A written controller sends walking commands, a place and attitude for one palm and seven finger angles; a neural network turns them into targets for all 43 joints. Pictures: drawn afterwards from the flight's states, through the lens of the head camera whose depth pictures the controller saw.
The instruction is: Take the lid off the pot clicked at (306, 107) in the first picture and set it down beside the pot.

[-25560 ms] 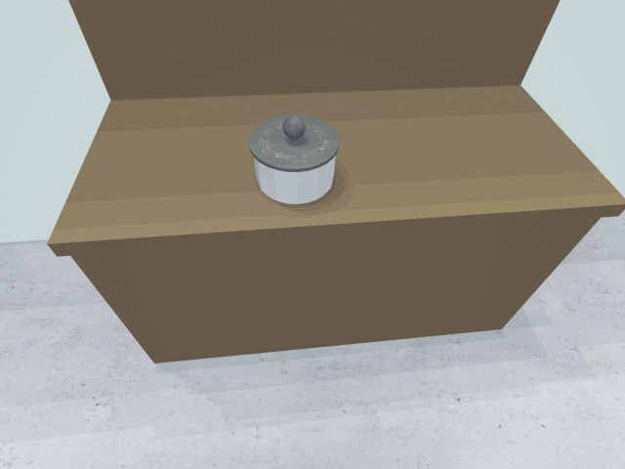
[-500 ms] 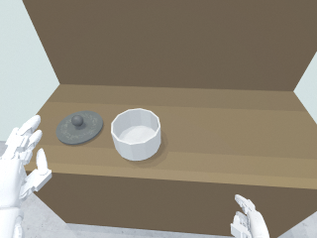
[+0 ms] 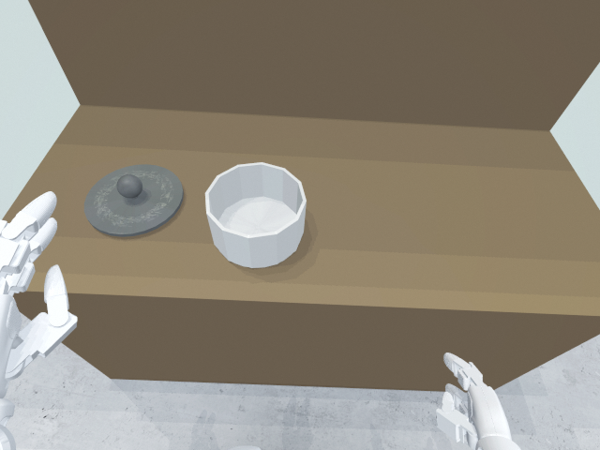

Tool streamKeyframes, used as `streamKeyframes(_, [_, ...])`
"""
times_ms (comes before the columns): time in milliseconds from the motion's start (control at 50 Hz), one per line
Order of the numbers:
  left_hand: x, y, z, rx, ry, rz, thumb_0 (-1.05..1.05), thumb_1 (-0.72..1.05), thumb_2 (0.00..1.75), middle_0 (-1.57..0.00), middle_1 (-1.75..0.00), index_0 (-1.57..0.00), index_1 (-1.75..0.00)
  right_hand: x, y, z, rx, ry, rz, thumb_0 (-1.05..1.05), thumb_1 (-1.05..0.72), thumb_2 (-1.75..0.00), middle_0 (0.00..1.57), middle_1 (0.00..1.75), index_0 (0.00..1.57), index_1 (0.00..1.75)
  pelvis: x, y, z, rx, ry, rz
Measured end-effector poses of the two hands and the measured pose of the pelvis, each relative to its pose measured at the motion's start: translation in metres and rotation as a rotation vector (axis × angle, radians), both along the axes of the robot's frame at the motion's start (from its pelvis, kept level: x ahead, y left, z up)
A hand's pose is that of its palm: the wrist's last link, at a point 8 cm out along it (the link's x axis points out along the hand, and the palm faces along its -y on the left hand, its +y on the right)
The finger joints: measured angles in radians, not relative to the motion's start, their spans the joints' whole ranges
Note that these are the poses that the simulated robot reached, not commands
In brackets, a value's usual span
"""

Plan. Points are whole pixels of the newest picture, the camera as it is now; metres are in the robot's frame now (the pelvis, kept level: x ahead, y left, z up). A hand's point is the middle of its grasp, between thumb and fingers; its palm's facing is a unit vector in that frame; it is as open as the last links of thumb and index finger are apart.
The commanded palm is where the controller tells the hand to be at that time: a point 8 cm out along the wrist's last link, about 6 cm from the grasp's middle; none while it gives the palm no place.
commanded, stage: step back with the hand held close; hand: left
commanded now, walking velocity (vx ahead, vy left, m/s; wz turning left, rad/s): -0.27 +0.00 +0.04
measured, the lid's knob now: (129, 186) +0.54 +0.38 -0.05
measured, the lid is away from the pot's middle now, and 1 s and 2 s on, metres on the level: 0.26 0.26 0.26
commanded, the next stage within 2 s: stop stepping back and stand still in 1.14 s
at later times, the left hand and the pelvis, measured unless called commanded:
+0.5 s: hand (10, 413) +0.12 +0.24 +0.15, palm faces +0.34 -0.82 -0.46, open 7.4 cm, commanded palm +0.06 +0.29 +0.18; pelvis -0.06 +0.00 -0.02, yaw +2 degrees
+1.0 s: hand out of the picture +0.04 +0.21 +0.17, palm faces +0.29 -0.84 -0.46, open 7.4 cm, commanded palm -0.03 +0.28 +0.18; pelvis -0.15 +0.00 -0.03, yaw +2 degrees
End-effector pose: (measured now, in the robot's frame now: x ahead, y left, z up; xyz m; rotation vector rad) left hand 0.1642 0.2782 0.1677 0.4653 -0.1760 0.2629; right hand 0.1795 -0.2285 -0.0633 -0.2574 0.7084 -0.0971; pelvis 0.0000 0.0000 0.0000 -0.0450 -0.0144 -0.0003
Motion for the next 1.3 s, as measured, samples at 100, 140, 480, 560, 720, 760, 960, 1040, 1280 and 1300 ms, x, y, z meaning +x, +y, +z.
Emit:
streamKeyframes(100, [-0.006,0.001,-0.007,0.051,0.074,-0.086,0.02,0.89,0.90,-0.21,-0.30,-0.21,-0.31,-0.022,0.001,-0.004,-0.015,0.041,-0.053,0.01,-0.90,-0.90,0.20,0.30,0.20,0.29,-0.008,0.009,-0.004,0.008,0.017,-0.002])
streamKeyframes(140, [-0.012,0.004,-0.002,0.085,0.064,-0.098,0.02,0.89,0.90,-0.21,-0.30,-0.21,-0.31,-0.029,0.004,-0.006,-0.016,0.049,-0.057,0.01,-0.90,-0.90,0.20,0.30,0.20,0.29,-0.012,0.011,-0.005,0.011,0.018,-0.003])
streamKeyframes(480, [-0.075,0.008,0.005,0.084,-0.067,0.025,0.02,0.89,0.90,-0.21,-0.30,-0.21,-0.31,-0.071,0.013,-0.013,0.029,-0.050,-0.030,0.01,-0.90,-0.90,0.20,0.30,0.20,0.30,-0.059,0.004,-0.017,-0.017,-0.016,0.023])
streamKeyframes(560, [-0.090,0.000,0.005,0.065,-0.098,0.019,0.02,0.88,0.90,-0.21,-0.30,-0.21,-0.31,-0.082,0.005,-0.012,-0.001,-0.042,-0.012,0.01,-0.90,-0.90,0.20,0.30,0.20,0.30,-0.070,-0.001,-0.018,-0.012,-0.018,0.033])
streamKeyframes(720, [-0.104,-0.001,0.008,0.065,-0.199,-0.037,0.02,0.88,0.90,-0.21,-0.30,-0.21,-0.31,-0.107,-0.007,-0.009,-0.068,-0.032,-0.034,0.01,-0.90,-0.90,0.20,0.30,0.20,0.30,-0.091,0.003,-0.024,-0.021,-0.014,0.034])
streamKeyframes(760, [-0.106,0.002,0.009,0.091,-0.210,-0.042,0.02,0.88,0.90,-0.21,-0.30,-0.21,-0.31,-0.112,-0.006,-0.011,-0.066,-0.047,-0.042,0.01,-0.90,-0.90,0.20,0.30,0.20,0.30,-0.098,0.004,-0.028,-0.035,-0.018,0.033])
streamKeyframes(960, [-0.143,-0.014,0.019,0.131,-0.203,-0.074,0.02,0.89,0.90,-0.21,-0.30,-0.21,-0.31,-0.159,0.008,-0.034,0.063,-0.040,-0.032,0.01,-0.90,-0.90,0.20,0.30,0.20,0.30,-0.143,-0.004,-0.032,-0.049,-0.011,-0.004])
streamKeyframes(1040, [-0.166,-0.022,0.022,0.104,-0.226,-0.130,0.02,0.88,0.90,-0.21,-0.30,-0.21,-0.31,-0.191,0.008,-0.033,0.073,0.036,-0.076,0.01,-0.90,-0.90,0.20,0.30,0.20,0.30,-0.151,-0.004,-0.024,-0.016,-0.035,0.019])
streamKeyframes(1280, [-0.184,0.015,-0.016,-0.012,-0.178,-0.109,0.01,0.89,0.90,-0.21,-0.30,-0.21,-0.31,-0.246,0.016,-0.008,-0.006,-0.028,-0.086,0.01,-0.90,-0.90,0.20,0.30,0.20,0.29,-0.231,0.021,-0.021,0.029,-0.014,-0.027])
streamKeyframes(1300, [-0.189,0.012,-0.017,-0.026,-0.149,-0.122,0.02,0.89,0.90,-0.21,-0.30,-0.21,-0.31,-0.255,0.017,-0.006,0.006,-0.032,-0.085,0.01,-0.90,-0.90,0.20,0.30,0.20,0.29,-0.239,0.022,-0.020,0.019,-0.014,-0.026])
